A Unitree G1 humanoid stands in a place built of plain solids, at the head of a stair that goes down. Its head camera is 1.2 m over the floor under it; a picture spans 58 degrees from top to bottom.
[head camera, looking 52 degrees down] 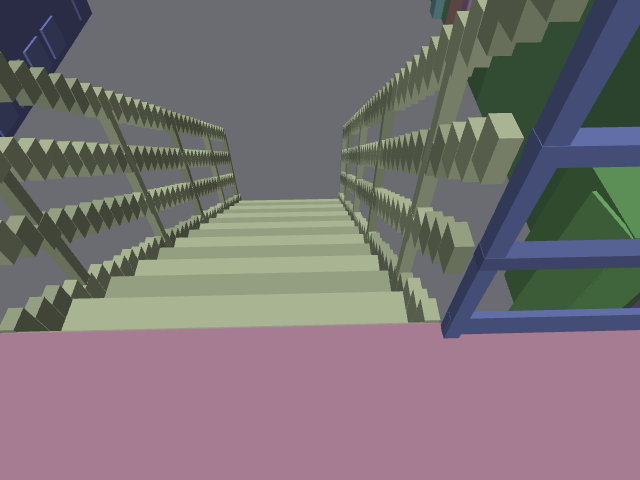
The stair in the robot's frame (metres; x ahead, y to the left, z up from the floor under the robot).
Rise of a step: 0.21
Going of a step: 0.24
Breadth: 1.33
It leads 1 degrees to the left of straight ahead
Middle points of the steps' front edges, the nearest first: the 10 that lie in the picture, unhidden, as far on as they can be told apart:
0.60 0.30 0.00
0.84 0.31 -0.21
1.07 0.31 -0.41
1.31 0.32 -0.62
1.55 0.32 -0.83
1.78 0.33 -1.03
2.02 0.34 -1.24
2.26 0.34 -1.45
2.49 0.35 -1.66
2.73 0.35 -1.86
